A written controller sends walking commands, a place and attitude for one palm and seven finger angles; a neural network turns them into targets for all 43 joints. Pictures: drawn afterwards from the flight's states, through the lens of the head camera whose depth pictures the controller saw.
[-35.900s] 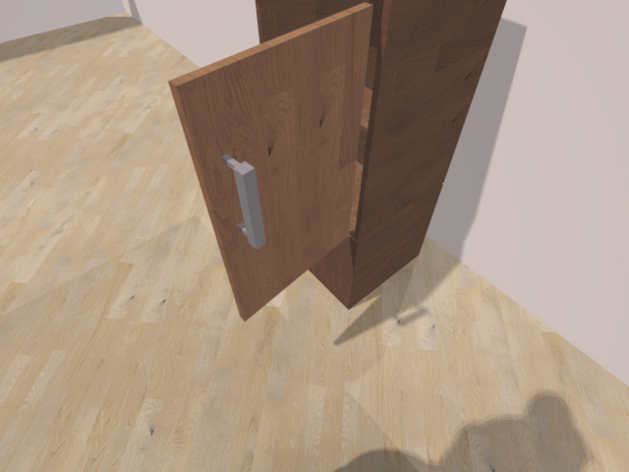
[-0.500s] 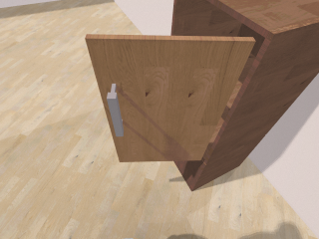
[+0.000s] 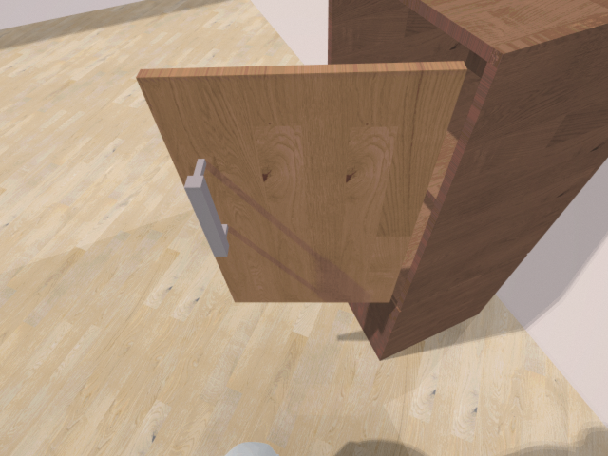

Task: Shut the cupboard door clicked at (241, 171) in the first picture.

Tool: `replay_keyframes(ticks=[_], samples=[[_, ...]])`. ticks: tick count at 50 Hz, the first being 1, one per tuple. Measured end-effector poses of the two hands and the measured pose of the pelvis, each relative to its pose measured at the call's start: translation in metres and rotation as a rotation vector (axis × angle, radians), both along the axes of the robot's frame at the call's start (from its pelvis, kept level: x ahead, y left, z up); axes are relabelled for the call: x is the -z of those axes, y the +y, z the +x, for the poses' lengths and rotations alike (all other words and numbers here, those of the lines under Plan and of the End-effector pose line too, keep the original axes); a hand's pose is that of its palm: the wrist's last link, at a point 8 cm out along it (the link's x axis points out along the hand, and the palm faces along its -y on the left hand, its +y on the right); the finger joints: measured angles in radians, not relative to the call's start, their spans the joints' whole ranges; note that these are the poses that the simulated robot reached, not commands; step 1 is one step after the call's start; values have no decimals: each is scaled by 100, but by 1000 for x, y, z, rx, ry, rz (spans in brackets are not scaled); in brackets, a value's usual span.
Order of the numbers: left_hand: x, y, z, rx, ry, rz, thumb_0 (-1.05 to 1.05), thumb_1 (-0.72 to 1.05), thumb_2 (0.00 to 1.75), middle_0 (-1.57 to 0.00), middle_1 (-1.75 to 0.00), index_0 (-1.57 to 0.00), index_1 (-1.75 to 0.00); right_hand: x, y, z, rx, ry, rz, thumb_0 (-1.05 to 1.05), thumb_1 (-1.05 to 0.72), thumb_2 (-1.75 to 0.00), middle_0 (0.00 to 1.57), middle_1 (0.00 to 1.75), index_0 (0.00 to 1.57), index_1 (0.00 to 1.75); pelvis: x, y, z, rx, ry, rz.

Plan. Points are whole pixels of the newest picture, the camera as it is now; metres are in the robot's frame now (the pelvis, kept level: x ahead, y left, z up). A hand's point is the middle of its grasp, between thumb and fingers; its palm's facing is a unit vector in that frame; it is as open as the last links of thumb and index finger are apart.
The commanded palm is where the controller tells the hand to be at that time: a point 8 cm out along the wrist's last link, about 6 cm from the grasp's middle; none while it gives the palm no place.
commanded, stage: come to a stop and stand still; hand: left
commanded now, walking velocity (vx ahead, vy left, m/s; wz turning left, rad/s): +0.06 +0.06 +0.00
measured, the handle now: (211, 210) +0.44 +0.18 +0.03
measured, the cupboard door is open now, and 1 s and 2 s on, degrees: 66 66 66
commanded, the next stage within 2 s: look again from close up in 0.62 s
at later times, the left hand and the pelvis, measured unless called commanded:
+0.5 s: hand out of the picture -0.01 +0.22 -0.18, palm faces +0.02 -0.99 -0.17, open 7.4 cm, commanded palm none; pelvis -0.02 +0.05 +0.00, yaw -1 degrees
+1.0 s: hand out of the picture -0.02 +0.22 -0.17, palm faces +0.00 -0.97 -0.25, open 7.4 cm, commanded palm none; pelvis -0.02 +0.04 -0.01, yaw -1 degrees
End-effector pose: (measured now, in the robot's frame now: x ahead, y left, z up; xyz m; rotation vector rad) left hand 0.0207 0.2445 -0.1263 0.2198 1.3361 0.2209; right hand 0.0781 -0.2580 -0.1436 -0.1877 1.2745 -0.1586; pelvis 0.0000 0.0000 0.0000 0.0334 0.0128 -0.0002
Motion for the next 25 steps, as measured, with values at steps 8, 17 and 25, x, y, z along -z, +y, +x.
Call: replay_keyframes(ticks=[8, 17, 25], samples=[[17, 7, -22, -25, 8, -66, 0, 90, 89, -20, -30, -20, -30, -7, 19, -33, -15, 23, -26, 0, -91, -90, 20, 30, 19, 29, 3, 16, -12, -11, -3, -21], [28, 22, -31, -28, 17, -119, 0, 91, 89, -20, -30, -20, -30, -13, 67, -71, -16, 64, -3, 0, -92, -90, 20, 30, 20, 29, -1, 37, -22, -2, -27, -34], [25, 25, -39, -2, 50, -122, 0, 91, 89, -20, -30, -20, -30, -10, 79, -95, 34, 87, 16, 0, -93, -90, 20, 30, 20, 30, -3, 46, -22, 15, -31, -30]])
